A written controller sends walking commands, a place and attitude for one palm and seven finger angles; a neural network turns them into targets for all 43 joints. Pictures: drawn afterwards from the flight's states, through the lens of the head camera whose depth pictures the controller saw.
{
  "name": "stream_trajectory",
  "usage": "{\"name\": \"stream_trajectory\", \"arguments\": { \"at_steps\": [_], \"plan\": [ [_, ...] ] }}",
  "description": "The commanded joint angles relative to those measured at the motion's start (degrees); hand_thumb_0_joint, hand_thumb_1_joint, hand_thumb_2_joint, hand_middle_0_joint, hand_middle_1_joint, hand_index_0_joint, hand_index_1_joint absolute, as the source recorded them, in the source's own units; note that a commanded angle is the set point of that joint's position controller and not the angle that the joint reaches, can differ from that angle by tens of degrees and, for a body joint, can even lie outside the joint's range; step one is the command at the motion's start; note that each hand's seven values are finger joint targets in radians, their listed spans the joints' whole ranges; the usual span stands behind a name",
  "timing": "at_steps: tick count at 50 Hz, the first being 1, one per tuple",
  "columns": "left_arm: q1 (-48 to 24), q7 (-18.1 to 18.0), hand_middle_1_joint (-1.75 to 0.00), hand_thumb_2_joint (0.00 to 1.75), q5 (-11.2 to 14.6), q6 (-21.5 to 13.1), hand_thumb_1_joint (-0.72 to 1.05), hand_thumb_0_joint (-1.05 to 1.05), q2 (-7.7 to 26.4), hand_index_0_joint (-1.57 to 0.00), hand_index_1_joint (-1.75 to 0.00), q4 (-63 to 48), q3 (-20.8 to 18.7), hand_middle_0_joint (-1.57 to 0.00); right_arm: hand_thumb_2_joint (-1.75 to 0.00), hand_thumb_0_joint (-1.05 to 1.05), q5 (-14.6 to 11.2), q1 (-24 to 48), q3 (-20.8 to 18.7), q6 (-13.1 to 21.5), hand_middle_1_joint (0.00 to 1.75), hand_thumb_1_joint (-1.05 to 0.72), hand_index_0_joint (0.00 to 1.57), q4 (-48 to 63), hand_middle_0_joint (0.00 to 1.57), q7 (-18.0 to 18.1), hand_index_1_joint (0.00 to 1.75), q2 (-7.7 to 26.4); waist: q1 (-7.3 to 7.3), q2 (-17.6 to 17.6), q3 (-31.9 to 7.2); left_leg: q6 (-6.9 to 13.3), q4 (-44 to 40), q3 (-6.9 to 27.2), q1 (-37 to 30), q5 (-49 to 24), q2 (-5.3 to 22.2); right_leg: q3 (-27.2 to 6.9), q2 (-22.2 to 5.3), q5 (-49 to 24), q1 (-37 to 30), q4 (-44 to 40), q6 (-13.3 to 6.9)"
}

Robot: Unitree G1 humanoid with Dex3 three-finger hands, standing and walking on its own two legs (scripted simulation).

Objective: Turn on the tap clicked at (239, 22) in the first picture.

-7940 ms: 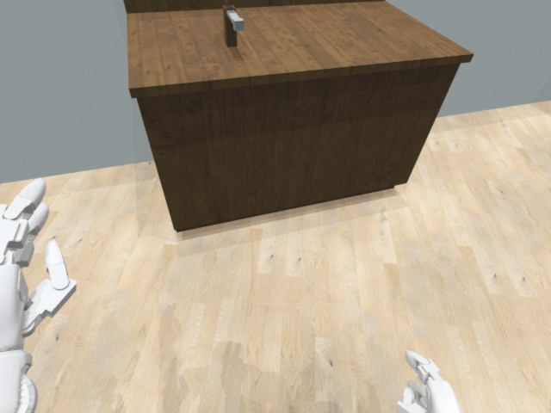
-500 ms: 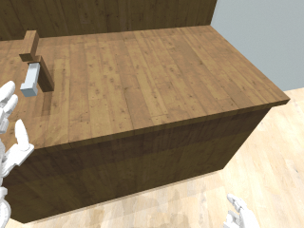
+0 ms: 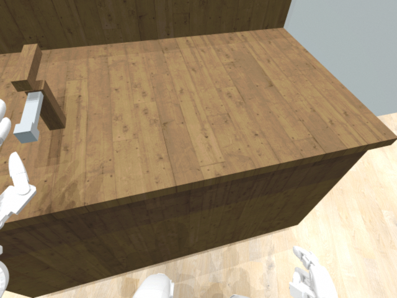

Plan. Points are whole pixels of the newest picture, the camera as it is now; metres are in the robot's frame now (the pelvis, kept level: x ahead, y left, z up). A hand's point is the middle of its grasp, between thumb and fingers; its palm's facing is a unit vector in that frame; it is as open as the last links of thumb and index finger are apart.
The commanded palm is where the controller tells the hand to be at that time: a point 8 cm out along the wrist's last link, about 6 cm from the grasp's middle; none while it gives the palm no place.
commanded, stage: come to a stop and stand still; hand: left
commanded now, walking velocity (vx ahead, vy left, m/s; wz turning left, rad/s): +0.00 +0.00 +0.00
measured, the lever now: (26, 132) +0.35 +0.36 +0.13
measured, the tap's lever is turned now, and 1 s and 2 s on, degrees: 0 0 0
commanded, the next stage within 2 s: look again from close up in 0.80 s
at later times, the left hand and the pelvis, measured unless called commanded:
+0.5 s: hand (11, 160) +0.26 +0.31 +0.18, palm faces +0.44 -0.84 -0.33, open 7.5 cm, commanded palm +0.20 +0.34 +0.19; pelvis +0.04 +0.05 +0.02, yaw +0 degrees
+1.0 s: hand out of the picture +0.29 +0.34 +0.20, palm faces +0.50 -0.78 -0.39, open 7.5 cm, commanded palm +0.21 +0.33 +0.19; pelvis +0.05 +0.05 +0.02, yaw -1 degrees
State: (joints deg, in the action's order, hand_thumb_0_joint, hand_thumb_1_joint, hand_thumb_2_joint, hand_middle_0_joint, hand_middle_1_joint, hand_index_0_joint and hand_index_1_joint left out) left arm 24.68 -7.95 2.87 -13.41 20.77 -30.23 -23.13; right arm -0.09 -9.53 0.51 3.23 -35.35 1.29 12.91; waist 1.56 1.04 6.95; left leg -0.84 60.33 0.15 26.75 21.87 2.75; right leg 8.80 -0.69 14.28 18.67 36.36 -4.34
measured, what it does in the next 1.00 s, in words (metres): steps on the spot: left foot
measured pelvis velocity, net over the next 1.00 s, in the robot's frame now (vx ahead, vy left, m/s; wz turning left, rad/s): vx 0.05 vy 0.05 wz -0.01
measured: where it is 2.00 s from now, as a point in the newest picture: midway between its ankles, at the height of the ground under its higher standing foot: outside the picture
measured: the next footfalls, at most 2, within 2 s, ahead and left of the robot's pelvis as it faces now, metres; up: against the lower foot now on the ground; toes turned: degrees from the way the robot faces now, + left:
left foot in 0.12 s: +0.07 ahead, +0.15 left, +0.00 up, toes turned -1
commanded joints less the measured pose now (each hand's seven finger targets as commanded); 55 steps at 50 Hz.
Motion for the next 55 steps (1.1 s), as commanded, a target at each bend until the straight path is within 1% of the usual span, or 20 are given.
{"name": "stream_trajectory", "arguments": {
  "at_steps": [1,2,4,6,8,10,12,15,17,23,30,38,44,45,46,47,48,50,52,55],
  "plan": [
    [-5.6,-2.0,-0.30,0.90,-0.3,-2.2,0.90,0.00,10.7,-0.20,-0.30,-13.0,-4.4,-0.20,-0.90,0.00,0.7,3.2,-1.1,4.8,0.30,-0.90,0.20,8.6,0.20,2.4,0.30,3.6,-0.34,3.9,-9.4,0.4,-19.1,-6.1,-14.8,-4.9,-1.7,-14.0,-13.9,13.0,5.9,-20.6,-2.3],
    [-6.1,-2.1,-0.30,0.90,-0.4,-1.8,0.90,0.00,10.5,-0.20,-0.30,-12.9,-4.1,-0.20,-0.90,0.00,0.7,2.5,-1.3,4.9,0.30,-0.90,0.20,8.5,0.20,2.6,0.30,3.7,-0.64,2.6,-9.2,0.3,-23.5,-6.5,-16.8,-6.3,-2.5,-13.2,-12.9,16.9,5.9,-20.2,-1.4],
    [-5.9,-2.1,-0.30,0.90,-0.2,-1.8,0.90,0.00,10.1,-0.20,-0.30,-13.5,-3.9,-0.20,-0.90,0.00,0.3,2.2,-1.5,5.3,0.30,-0.90,0.20,9.1,0.20,3.2,0.30,4.1,-0.99,-3.2,-9.3,1.3,-33.0,-1.5,-17.6,-5.2,-0.2,-10.5,-9.1,14.7,3.0,-12.8,1.3],
    [-7.1,-2.1,-0.30,0.90,-0.4,-1.7,0.90,0.00,10.0,-0.20,-0.30,-12.2,-4.5,-0.20,-0.90,0.00,-0.5,2.8,-2.2,5.7,0.30,-0.90,0.20,10.3,0.20,3.2,0.30,5.9,0.08,-7.4,-9.5,3.5,-39.0,6.9,-10.4,-7.7,5.9,-7.6,-2.1,7.3,-2.8,-5.6,4.5],
    [-5.2,-1.4,-0.30,0.90,-0.1,-1.1,0.90,0.00,9.2,-0.20,-0.30,-9.1,-4.8,-0.20,-0.90,0.00,-0.5,2.9,-1.6,6.0,0.30,-0.90,0.20,10.2,0.20,3.1,0.30,5.1,-0.66,-15.0,-7.8,3.9,-45.9,9.4,-2.1,2.5,7.7,-6.5,-0.3,5.3,-8.4,-0.5,4.9],
    [-6.3,-1.0,-0.30,0.90,-1.0,-1.3,0.90,0.00,7.8,-0.20,-0.30,-8.8,-2.8,-0.20,-0.90,0.00,-0.5,3.0,-1.3,6.6,0.30,-0.90,0.20,10.3,0.20,2.7,0.30,4.7,-0.36,-12.4,-7.5,3.9,-44.7,8.0,-0.4,3.4,7.3,-7.5,-0.3,2.1,-11.1,-3.2,4.7],
    [-5.5,-0.9,-0.30,0.90,-1.2,-0.9,0.90,0.00,6.9,-0.20,-0.30,-9.2,-1.3,-0.20,-0.90,0.00,-0.5,2.3,-1.3,7.3,0.30,-0.90,0.20,10.3,0.20,2.1,0.30,4.9,-0.35,-7.8,-10.2,2.4,-40.9,3.6,-3.1,0.6,3.9,-9.4,-0.6,-2.1,-12.5,-8.6,4.4],
    [-6.5,-1.0,-0.30,0.90,-1.0,-0.4,0.90,0.00,7.2,-0.20,-0.30,-10.0,-0.7,-0.20,-0.90,0.00,-0.1,2.1,-1.3,7.8,0.30,-0.90,0.20,9.4,0.20,2.0,0.30,5.0,-0.63,-2.3,-10.7,0.9,-38.1,1.0,-7.0,-2.6,0.9,-12.1,-2.1,-0.8,-10.5,-14.5,3.9],
    [-8.1,-1.1,-0.30,0.90,-1.0,0.0,0.90,0.00,7.6,-0.20,-0.30,-9.0,-0.5,-0.20,-0.90,0.00,0.1,2.1,-1.2,7.7,0.30,-0.90,0.20,8.6,0.20,2.0,0.30,4.9,-0.80,-2.5,-10.5,0.3,-37.6,0.0,-10.0,-5.3,-0.1,-12.5,-2.4,-0.3,-8.4,-16.6,3.6],
    [-6.9,-1.3,-0.30,0.90,-0.7,0.4,0.90,0.00,8.8,-0.20,-0.30,-8.4,-1.9,-0.20,-0.90,0.00,-0.1,4.1,-1.0,7.2,0.30,-0.90,0.20,8.5,0.20,2.5,0.30,4.8,-0.47,-6.2,-12.2,1.0,-42.4,2.5,-11.3,-8.2,2.2,-8.4,-0.5,-6.5,-12.6,-13.8,4.6],
    [-2.2,-1.2,-0.30,0.90,-0.1,0.8,0.90,0.00,7.9,-0.20,-0.30,-9.5,-1.6,-0.20,-0.90,0.00,-0.5,3.6,-1.7,6.2,0.30,-0.90,0.20,9.6,0.20,2.2,0.30,5.1,-0.58,-5.1,-14.6,0.6,-39.5,1.2,-13.2,-20.5,2.0,-8.2,-1.4,-15.4,-15.4,-13.6,4.5],
    [-2.4,-1.6,-0.30,0.90,0.1,1.1,0.90,0.00,9.2,-0.20,-0.30,-11.2,-2.8,-0.20,-0.90,0.00,-0.8,4.5,-2.0,5.0,0.30,-0.90,0.20,10.2,0.20,2.6,0.30,5.3,-0.65,-5.8,-13.7,0.7,-39.8,0.6,-13.7,-19.4,2.2,-8.5,-1.8,-15.7,-15.0,-14.3,4.3],
    [-2.7,-1.7,-0.30,0.90,0.2,1.5,0.90,0.00,7.3,-0.20,-0.30,-10.7,-0.7,-0.20,-0.90,0.00,-0.8,4.3,-2.1,4.6,0.30,-0.90,0.20,10.6,0.20,2.6,0.30,5.5,-0.72,-6.0,-12.7,0.8,-40.3,0.8,-13.7,-17.5,2.2,-8.7,-2.0,-14.7,-14.5,-15.1,4.2],
    [-62.8,-0.9,-0.30,0.90,-9.9,-4.6,0.90,0.00,53.9,-0.20,-0.30,-20.7,-34.2,-0.20,-0.90,0.00,2.5,-3.5,-3.3,7.5,0.30,-0.90,0.20,10.4,0.20,2.0,0.30,7.4,1.00,1.2,-0.6,2.3,-30.9,-1.2,-4.8,-20.2,3.7,-13.0,-5.2,-12.6,-2.1,-19.5,4.2],
    [-28.6,2.1,-0.30,0.90,-3.8,-2.4,0.90,0.00,17.4,-0.20,-0.30,14.0,-10.6,-0.20,-0.90,0.00,0.4,0.6,-1.3,7.4,0.30,-0.90,0.20,5.6,0.20,1.5,0.30,0.4,-0.11,3.5,-13.0,2.0,-33.9,-0.8,-16.1,-20.6,-1.3,-14.0,-6.3,-15.3,-4.4,-16.3,0.2],
    [-16.2,2.9,-0.30,0.90,-2.3,-2.4,0.90,0.00,10.9,-0.20,-0.30,12.0,-5.1,-0.20,-0.90,0.00,-0.1,-0.8,-4.2,8.6,0.30,-0.90,0.20,10.1,0.20,1.2,0.30,5.7,1.93,-3.5,-13.0,1.0,-33.7,-2.6,-19.6,-21.3,-0.1,-19.0,-5.0,-21.3,-6.2,-17.0,1.4],
    [-11.1,3.3,-0.30,0.90,0.2,-2.5,0.90,0.00,2.3,-0.20,-0.30,7.3,2.6,-0.20,-0.90,0.00,-1.5,1.5,-3.6,8.8,0.30,-0.90,0.20,9.8,0.20,-0.2,0.30,4.9,0.71,-11.1,-16.4,1.4,-35.3,-3.0,-21.8,-23.8,0.8,-14.0,-4.9,-20.2,-10.6,-13.3,1.6],
    [-8.9,2.6,-0.30,0.90,-0.2,-3.1,0.90,0.00,5.8,-0.20,-0.30,-4.5,2.2,-0.20,-0.90,0.00,-1.0,1.8,-4.0,8.9,0.30,-0.90,0.20,11.3,0.20,-1.6,0.30,6.1,0.94,-8.3,-17.1,1.7,-36.2,-1.0,-19.2,-26.2,2.0,-11.9,-3.6,-16.8,-13.5,-12.2,2.8],
    [-3.9,2.0,-0.30,0.90,-0.2,-2.8,0.90,0.00,8.1,-0.20,-0.30,-7.4,0.3,-0.20,-0.90,0.00,-0.9,2.4,-3.7,9.0,0.30,-0.90,0.20,11.7,0.20,-1.8,0.30,6.0,1.21,-1.8,-15.9,1.5,-37.0,-0.4,-15.9,-20.2,1.7,-11.6,-2.9,-12.7,-14.0,-13.3,3.6],
    [-1.7,1.2,-0.30,0.90,0.4,-2.6,0.90,0.00,11.6,-0.20,-0.30,-7.7,-5.2,-0.20,-0.90,0.00,-1.0,3.3,-3.0,8.6,0.30,-0.90,0.20,12.2,0.20,-0.9,0.30,5.7,0.79,2.0,-12.8,1.5,-39.2,0.5,-12.0,-10.9,1.3,-10.3,-2.4,-5.9,-12.6,-14.1,4.0]
  ]
}}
